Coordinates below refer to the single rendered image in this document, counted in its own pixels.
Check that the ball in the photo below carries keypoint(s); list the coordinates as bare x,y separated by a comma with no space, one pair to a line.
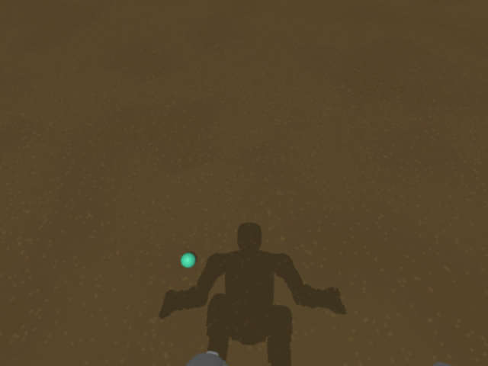
188,260

